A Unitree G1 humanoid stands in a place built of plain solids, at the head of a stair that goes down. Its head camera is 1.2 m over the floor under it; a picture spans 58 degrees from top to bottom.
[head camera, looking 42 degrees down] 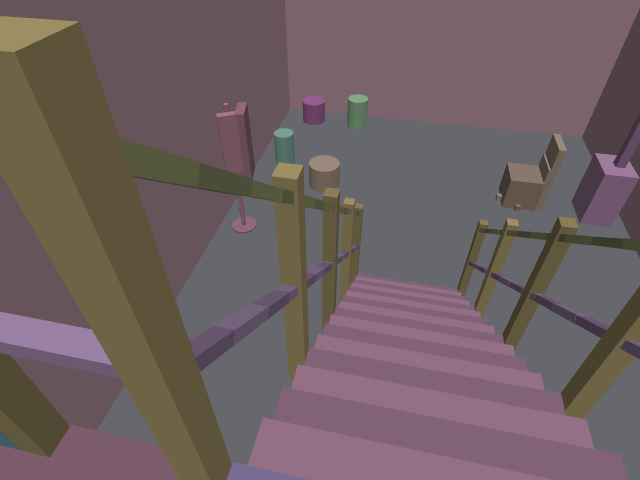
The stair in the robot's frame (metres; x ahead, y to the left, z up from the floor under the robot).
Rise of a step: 0.17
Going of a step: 0.21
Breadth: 1.20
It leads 12 degrees to the right of straight ahead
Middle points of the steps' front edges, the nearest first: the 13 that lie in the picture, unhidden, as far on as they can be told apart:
0.53 -0.40 -0.17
0.73 -0.44 -0.33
0.94 -0.49 -0.50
1.14 -0.53 -0.67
1.34 -0.57 -0.83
1.54 -0.62 -1.00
1.74 -0.66 -1.17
1.94 -0.70 -1.33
2.15 -0.75 -1.50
2.35 -0.79 -1.67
2.55 -0.83 -1.84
2.75 -0.88 -2.00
2.95 -0.92 -2.17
